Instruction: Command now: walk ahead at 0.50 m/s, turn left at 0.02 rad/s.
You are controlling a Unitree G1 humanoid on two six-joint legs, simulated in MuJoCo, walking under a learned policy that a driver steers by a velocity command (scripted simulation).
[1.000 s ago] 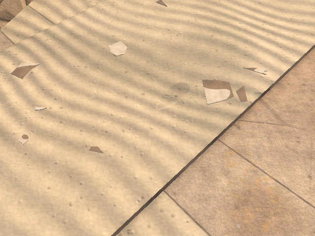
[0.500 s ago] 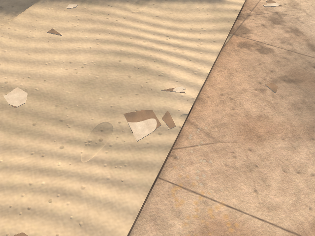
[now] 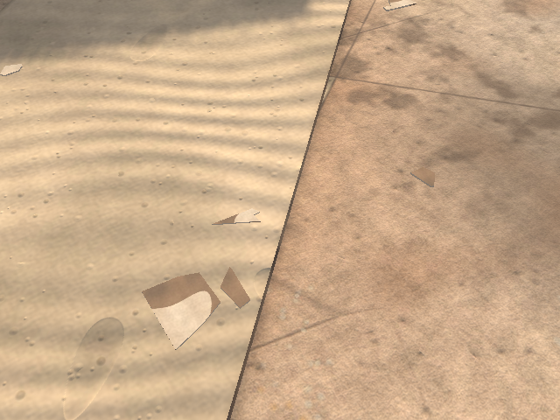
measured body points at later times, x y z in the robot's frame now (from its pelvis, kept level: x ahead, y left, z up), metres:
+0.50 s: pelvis +0.27 +0.07 +0.01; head +0.31 +0.08 +0.46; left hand +0.35 +0.37 -0.09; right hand +0.45 -0.17 -0.10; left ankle +0.29 +0.17 -0.73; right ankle +0.25 -0.07 -0.67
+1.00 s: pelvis +0.48 +0.11 -0.01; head +0.50 +0.13 +0.44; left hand +0.32 +0.31 -0.15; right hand +0.79 +0.05 -0.08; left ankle +0.53 +0.31 -0.66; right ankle +0.43 -0.07 -0.74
